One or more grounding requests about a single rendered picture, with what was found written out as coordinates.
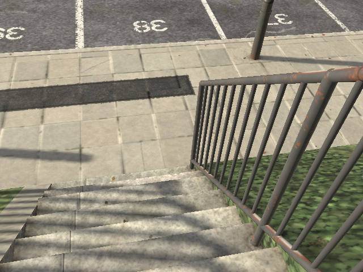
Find stairs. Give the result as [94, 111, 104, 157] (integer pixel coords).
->
[0, 165, 289, 272]

